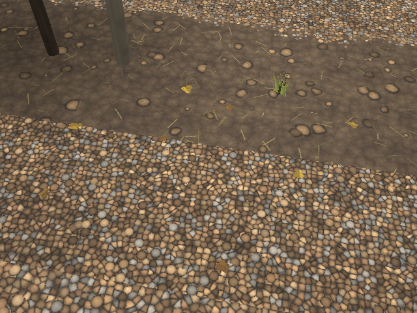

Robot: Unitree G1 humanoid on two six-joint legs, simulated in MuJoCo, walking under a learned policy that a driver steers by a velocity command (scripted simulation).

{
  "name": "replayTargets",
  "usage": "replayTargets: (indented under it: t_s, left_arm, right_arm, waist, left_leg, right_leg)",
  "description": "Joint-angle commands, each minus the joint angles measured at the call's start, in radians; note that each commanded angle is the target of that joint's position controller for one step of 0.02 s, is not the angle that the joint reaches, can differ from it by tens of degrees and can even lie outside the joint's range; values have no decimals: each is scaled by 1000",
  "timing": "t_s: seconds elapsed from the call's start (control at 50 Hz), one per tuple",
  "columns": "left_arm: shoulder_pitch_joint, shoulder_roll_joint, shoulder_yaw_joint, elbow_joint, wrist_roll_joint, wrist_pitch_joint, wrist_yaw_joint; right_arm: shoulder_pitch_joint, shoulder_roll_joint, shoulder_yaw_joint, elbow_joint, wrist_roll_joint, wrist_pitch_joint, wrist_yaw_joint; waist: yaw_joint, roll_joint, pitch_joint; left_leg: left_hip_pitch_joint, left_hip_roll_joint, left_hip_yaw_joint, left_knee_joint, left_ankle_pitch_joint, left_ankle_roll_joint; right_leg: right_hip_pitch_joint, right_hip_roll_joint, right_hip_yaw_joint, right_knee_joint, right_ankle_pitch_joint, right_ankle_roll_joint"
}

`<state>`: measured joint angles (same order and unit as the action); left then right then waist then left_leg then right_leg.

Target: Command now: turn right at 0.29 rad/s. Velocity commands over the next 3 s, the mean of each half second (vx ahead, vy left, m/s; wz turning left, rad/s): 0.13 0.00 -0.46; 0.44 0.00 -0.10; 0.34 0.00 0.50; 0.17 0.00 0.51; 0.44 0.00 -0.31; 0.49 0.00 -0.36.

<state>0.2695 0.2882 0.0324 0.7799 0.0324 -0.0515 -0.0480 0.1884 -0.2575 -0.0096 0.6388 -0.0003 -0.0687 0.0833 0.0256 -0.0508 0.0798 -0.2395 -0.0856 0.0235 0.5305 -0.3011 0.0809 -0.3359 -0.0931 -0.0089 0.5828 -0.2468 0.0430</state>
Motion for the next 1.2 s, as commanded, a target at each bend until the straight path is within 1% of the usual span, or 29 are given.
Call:
replayTargets:
  t_s: [0.02,0.08,0.16,0.22,0.28,0.3,0.32,0.34,0.38,0.42,0.52,0.66,0.68,0.72,0.74,0.76,0.78,0.8,0.82,0.86,0.94,0.96,1.0,1.02,1.08,1.1,1.12,1.18,1.2]
  left_arm:
    - [-109,131,21,-117,5,-47,34]
    - [-77,123,18,-98,27,-42,42]
    - [-104,68,-2,-90,24,-17,-13]
    - [-87,97,9,-82,2,-10,-52]
    - [-34,173,41,-83,20,-60,-31]
    - [75,241,63,-72,37,-78,1]
    - [196,259,54,-75,45,-85,12]
    - [238,185,46,-26,54,-97,8]
    - [164,101,17,-38,23,-86,-3]
    - [53,51,-16,-63,24,-85,-7]
    - [8,148,10,-76,37,-84,-19]
    - [77,151,22,-82,70,-49,-55]
    - [44,161,30,-73,38,-50,-53]
    - [34,133,21,-68,53,-60,-47]
    - [145,31,-7,-65,73,-71,-44]
    - [204,-23,-26,-71,72,-90,-46]
    - [72,60,-3,-95,60,-83,-29]
    - [2,81,0,-105,71,-66,0]
    - [12,90,-4,-90,90,-51,16]
    - [-11,40,-32,-91,115,-28,20]
    - [-103,-14,-71,-131,62,-2,-7]
    - [-25,-25,-83,-111,83,-6,-27]
    - [55,38,-63,-117,87,-19,-26]
    - [-78,47,-70,-158,87,-22,-13]
    - [-398,3,-78,-216,117,-30,9]
    - [-449,-33,-86,-204,114,-37,5]
    - [-420,-61,-102,-161,100,-40,-13]
    - [-312,-28,-96,-173,39,-7,-28]
    - [-109,4,-80,-108,38,-7,-29]
  right_arm:
    - [190,-248,-104,-28,-16,-12,-65]
    - [145,-185,-94,-30,-34,-23,-113]
    - [38,-236,-108,-50,-54,-21,-121]
    - [9,-254,-109,-51,-59,-3,-108]
    - [85,-205,-81,20,-80,-7,-90]
    - [140,-116,-53,1,-108,-13,-84]
    - [67,-80,-23,-55,-112,-34,-47]
    - [-63,-104,-26,-41,-91,-38,-35]
    - [-13,-181,-46,10,-92,-45,-58]
    - [-16,-150,-29,30,-110,-39,-68]
    - [-72,-125,-4,38,-85,-15,-80]
    - [-63,-92,34,47,-95,-46,-51]
    - [-38,-121,24,65,-68,-46,-50]
    - [167,-167,7,123,-54,-62,-57]
    - [396,-224,-5,168,-49,-69,-62]
    - [478,-231,-6,183,-66,-65,-39]
    - [429,-203,-21,196,-82,-75,-36]
    - [291,-144,-4,185,-76,-73,-34]
    - [182,-62,21,166,-71,-63,-38]
    - [64,-17,36,150,-70,-68,-49]
    - [166,-102,2,208,-78,-77,-38]
    - [184,-129,-5,208,-116,-76,-35]
    - [106,-146,-9,147,-102,-79,-30]
    - [192,-81,3,195,-107,-90,-53]
    - [676,0,9,328,-55,-79,-127]
    - [732,35,20,346,-41,-65,-128]
    - [629,59,32,300,-29,-50,-112]
    - [418,-152,-5,251,-79,-23,-23]
    - [378,-158,-2,241,-51,-21,-21]
  waist:
    - [-123,149,-89]
    - [-101,159,-42]
    - [-69,145,-37]
    - [-46,141,-41]
    - [-10,97,-55]
    - [-6,-86,-178]
    - [84,-137,-219]
    - [137,-60,0]
    - [74,-30,-36]
    - [-4,-23,9]
    - [-8,0,0]
    - [4,-17,-22]
    - [-33,13,12]
    - [-90,44,-86]
    - [-114,229,-327]
    - [-140,284,-361]
    - [-148,100,-98]
    - [-102,22,-12]
    - [-71,-8,-44]
    - [-17,42,-31]
    - [-73,77,-41]
    - [-52,103,-70]
    - [4,88,-52]
    - [-74,103,-35]
    - [-366,126,-33]
    - [-391,119,-7]
    - [-361,77,38]
    - [-169,107,48]
    - [-55,42,43]
  left_leg:
    - [332,420,-373,-175,385,296]
    - [307,466,-336,-263,382,276]
    - [213,358,-130,-290,377,161]
    - [167,359,-68,-251,247,116]
    - [43,320,-9,-78,-101,68]
    - [-92,193,103,261,-182,-27]
    - [-418,45,-40,433,-336,-53]
    - [-612,101,-155,500,-247,-25]
    - [-560,137,-135,594,-155,-20]
    - [-457,175,-131,546,-93,-12]
    - [-293,145,-80,251,95,-98]
    - [19,45,52,248,235,-117]
    - [-19,60,17,52,164,-101]
    - [244,51,-25,17,226,2]
    - [596,243,-296,55,537,251]
    - [728,466,-754,-98,459,487]
    - [532,477,-796,-195,141,391]
    - [371,434,-700,-220,-23,328]
    - [246,383,-630,-262,-67,303]
    - [70,282,-498,-302,-11,257]
    - [-195,137,-235,-243,119,210]
    - [-374,106,-200,-172,160,192]
    - [-489,111,-239,-71,157,209]
    - [-138,167,-389,29,-3,183]
    - [675,198,-589,333,-192,198]
    - [640,183,-608,380,-199,197]
    - [337,118,-543,380,-217,186]
    - [-488,46,-440,292,-360,126]
    - [-500,19,-455,430,-385,102]
  right_leg:
    - [-298,12,6,61,-15,-48]
    - [-304,-14,24,211,-239,-44]
    - [-102,48,-59,79,2,-45]
    - [44,86,-64,-64,155,-83]
    - [262,115,-30,-126,101,-178]
    - [476,-44,240,-163,163,-344]
    - [680,-245,739,-361,-181,-485]
    - [600,-203,671,-408,-378,-383]
    - [520,-135,542,-396,-299,-336]
    - [323,-98,462,-417,-178,-316]
    - [146,-42,352,-448,-52,-317]
    - [-11,-18,339,-251,196,-309]
    - [57,-42,360,-187,240,-298]
    - [20,51,300,126,442,-230]
    - [-153,182,199,504,163,-125]
    - [-479,284,153,871,-439,-60]
    - [-654,189,224,923,-335,-80]
    - [-645,115,213,915,-222,-81]
    - [-560,62,214,816,-118,-84]
    - [-428,-3,198,640,-37,-60]
    - [-171,18,2,345,-1,26]
    - [30,33,-26,535,154,18]
    - [118,65,-69,565,110,12]
    - [-243,-40,185,429,299,10]
    - [-1002,-19,199,130,246,35]
    - [-1025,-10,159,64,279,30]
    - [-781,-26,134,-136,583,10]
    - [188,36,-11,-81,587,-5]
    - [350,20,6,-210,643,-11]
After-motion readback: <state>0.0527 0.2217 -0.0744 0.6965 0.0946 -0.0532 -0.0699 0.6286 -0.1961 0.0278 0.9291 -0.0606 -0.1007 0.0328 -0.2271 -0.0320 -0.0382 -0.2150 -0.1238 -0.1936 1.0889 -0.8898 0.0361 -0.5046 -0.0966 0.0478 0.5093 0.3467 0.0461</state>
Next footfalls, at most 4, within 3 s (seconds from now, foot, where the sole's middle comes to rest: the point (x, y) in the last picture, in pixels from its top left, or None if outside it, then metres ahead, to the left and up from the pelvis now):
0.28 right None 0.12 -0.19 -0.77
0.72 left None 0.36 -0.07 -0.77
1.24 right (333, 295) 0.57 -0.44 -0.95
1.68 left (269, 242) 0.77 -0.22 -0.95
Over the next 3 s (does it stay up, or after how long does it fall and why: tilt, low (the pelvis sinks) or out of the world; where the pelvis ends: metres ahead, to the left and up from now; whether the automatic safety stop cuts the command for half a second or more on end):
stays up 1.17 -0.37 -0.18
